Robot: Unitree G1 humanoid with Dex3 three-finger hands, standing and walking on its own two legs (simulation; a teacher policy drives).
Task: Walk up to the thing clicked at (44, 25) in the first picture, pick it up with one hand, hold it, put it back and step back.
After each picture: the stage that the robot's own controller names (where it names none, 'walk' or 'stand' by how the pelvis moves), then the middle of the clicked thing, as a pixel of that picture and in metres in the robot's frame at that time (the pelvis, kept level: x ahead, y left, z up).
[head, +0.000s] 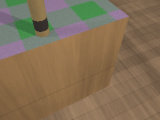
stand; (37, 10) +0.67 +0.21 +0.11
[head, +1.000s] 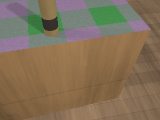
walk; (48, 8) +0.63 +0.18 +0.12
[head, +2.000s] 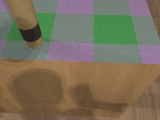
stand; (24, 15) +0.49 +0.22 +0.15
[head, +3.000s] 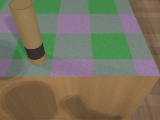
stand; (30, 36) +0.48 +0.20 +0.12
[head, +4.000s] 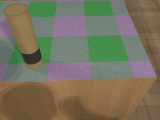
stand; (27, 41) +0.46 +0.21 +0.11
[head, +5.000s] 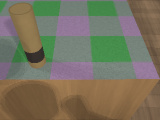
stand; (30, 39) +0.47 +0.20 +0.11
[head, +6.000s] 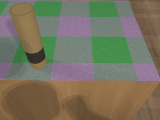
stand; (31, 40) +0.47 +0.20 +0.11
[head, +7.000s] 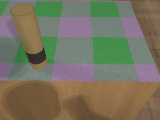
rise first; (32, 41) +0.46 +0.20 +0.11
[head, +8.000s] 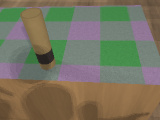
rise first; (40, 42) +0.47 +0.20 +0.11
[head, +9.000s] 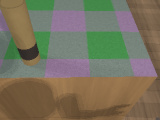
go down; (23, 35) +0.48 +0.19 +0.12
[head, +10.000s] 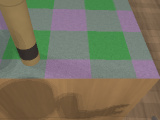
go down; (23, 35) +0.46 +0.19 +0.12
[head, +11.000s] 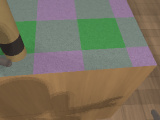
close in; (3, 27) +0.46 +0.21 +0.15
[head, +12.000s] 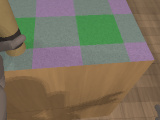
lift; (2, 20) +0.48 +0.21 +0.16
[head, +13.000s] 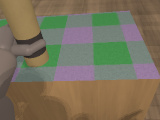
lift; (23, 22) +0.35 +0.16 +0.31
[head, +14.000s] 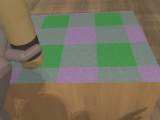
hold; (17, 25) +0.32 +0.16 +0.31
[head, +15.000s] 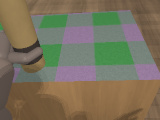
hold; (20, 30) +0.34 +0.17 +0.29
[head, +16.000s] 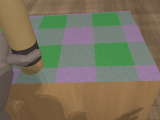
hold; (19, 32) +0.33 +0.17 +0.29
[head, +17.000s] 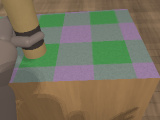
crouch; (22, 15) +0.38 +0.16 +0.31
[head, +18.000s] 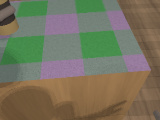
lower; out of the picture +0.48 +0.22 +0.30
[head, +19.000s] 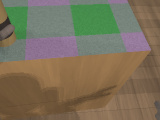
lower; out of the picture +0.50 +0.22 +0.17
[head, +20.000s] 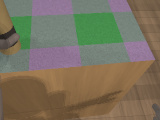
lower; out of the picture +0.48 +0.22 +0.16
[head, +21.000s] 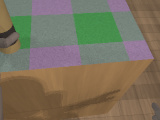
lower; out of the picture +0.49 +0.21 +0.16
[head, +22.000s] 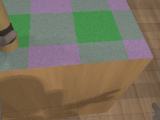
lower; out of the picture +0.49 +0.22 +0.16
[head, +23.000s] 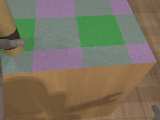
open; (0, 20) +0.48 +0.21 +0.16
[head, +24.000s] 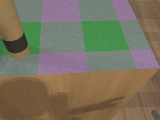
sink last; (8, 25) +0.47 +0.20 +0.15
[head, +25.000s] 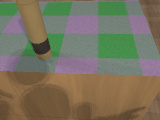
sink last; (36, 31) +0.51 +0.22 +0.14
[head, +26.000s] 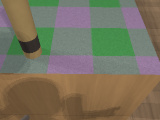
stand; (24, 27) +0.48 +0.21 +0.14
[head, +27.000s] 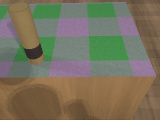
stand; (28, 37) +0.50 +0.22 +0.11
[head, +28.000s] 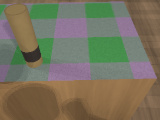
stand; (26, 39) +0.48 +0.22 +0.11
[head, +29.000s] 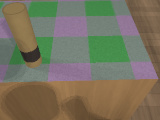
stand; (25, 39) +0.47 +0.22 +0.11
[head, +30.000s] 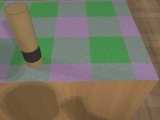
stand; (27, 39) +0.47 +0.21 +0.11
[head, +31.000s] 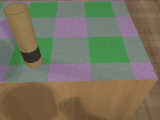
stand; (26, 39) +0.47 +0.22 +0.11
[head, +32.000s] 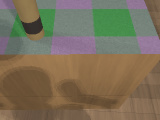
walk; (27, 8) +0.54 +0.20 +0.13
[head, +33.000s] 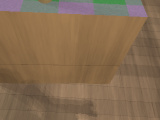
walk; out of the picture +0.77 +0.20 +0.12
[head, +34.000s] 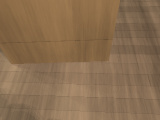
stand; out of the picture +1.10 +0.29 +0.13
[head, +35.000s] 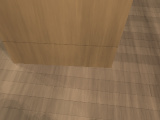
stand; out of the picture +1.09 +0.19 +0.12
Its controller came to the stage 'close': yes
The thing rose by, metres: 0.21
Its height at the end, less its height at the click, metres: +0.00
